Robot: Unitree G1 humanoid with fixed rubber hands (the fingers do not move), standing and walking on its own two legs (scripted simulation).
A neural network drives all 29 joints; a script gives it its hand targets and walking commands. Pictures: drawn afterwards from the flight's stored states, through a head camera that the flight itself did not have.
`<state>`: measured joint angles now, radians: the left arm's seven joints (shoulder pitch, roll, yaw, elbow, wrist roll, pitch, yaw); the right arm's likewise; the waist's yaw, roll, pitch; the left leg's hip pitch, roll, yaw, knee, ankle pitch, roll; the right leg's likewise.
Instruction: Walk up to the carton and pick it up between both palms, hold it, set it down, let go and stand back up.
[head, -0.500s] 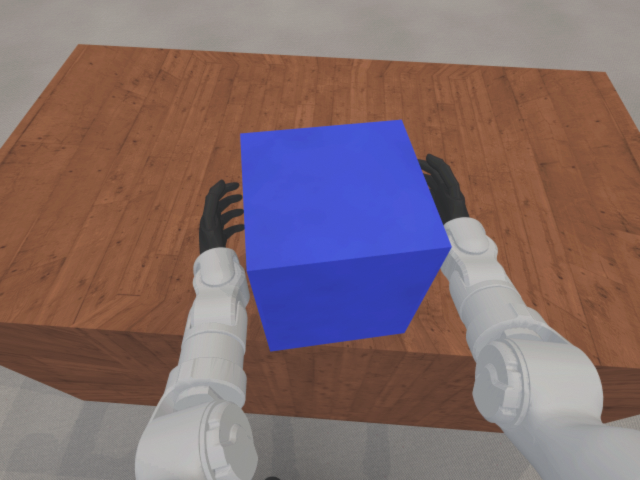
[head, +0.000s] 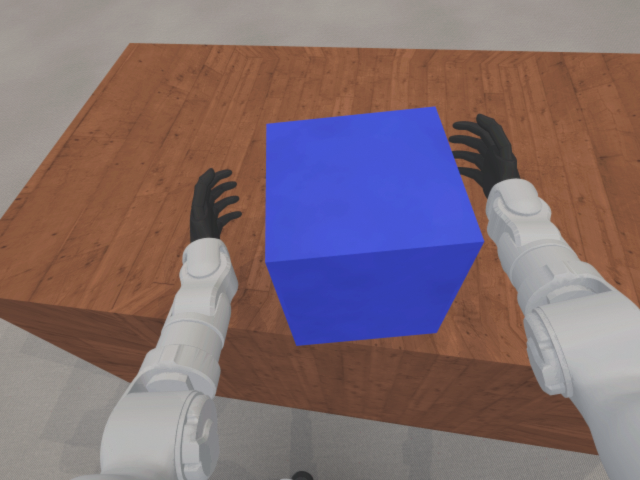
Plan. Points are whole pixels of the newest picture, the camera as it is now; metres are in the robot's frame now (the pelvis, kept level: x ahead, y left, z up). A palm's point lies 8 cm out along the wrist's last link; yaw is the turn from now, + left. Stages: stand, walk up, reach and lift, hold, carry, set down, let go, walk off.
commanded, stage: set down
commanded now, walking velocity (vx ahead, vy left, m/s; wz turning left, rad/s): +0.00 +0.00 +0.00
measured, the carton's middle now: (359, 237) +0.42 +0.04 +0.02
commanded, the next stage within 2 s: none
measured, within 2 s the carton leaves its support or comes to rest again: neither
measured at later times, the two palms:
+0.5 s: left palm (182, 175) +0.39 +0.24 +0.15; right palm (515, 129) +0.48 -0.11 +0.17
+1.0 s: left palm (170, 222) +0.33 +0.23 +0.14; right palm (579, 159) +0.44 -0.17 +0.17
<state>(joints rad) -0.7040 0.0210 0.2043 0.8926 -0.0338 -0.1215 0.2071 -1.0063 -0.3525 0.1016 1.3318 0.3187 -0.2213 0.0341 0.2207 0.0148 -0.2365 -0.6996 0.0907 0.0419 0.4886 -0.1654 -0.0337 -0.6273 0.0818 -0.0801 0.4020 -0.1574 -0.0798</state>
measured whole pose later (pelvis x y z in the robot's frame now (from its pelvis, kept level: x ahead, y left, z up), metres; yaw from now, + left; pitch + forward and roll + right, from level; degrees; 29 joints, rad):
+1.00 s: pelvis -0.01 +0.00 +0.02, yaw +2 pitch +5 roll +0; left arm -0.56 0.05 0.23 0.20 -0.03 0.63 0.19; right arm -0.87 -0.50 0.13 0.88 0.45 0.23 0.10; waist 0.11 -0.01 -0.04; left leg -0.32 0.05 0.02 0.32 -0.10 -0.04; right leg -0.27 0.07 -0.05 0.30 -0.13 -0.07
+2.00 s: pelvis -0.01 -0.01 +0.02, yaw -1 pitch +1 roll +1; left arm -0.08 -0.05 0.10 0.12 0.01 0.24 0.22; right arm -0.18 -0.40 0.12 0.50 0.40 -0.11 0.14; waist 0.09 -0.04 -0.01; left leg -0.20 0.04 0.04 0.30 -0.12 -0.03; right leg -0.21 0.08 0.02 0.36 -0.17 -0.08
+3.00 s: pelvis +0.01 +0.01 +0.01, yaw +0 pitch -1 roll +1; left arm 0.21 0.07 0.01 0.36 0.00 -0.09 0.18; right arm 0.12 -0.31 0.12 0.68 0.30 -0.34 0.15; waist 0.05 -0.06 0.01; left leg -0.16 0.02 0.02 0.37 -0.19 -0.02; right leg -0.15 0.05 0.01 0.40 -0.24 -0.06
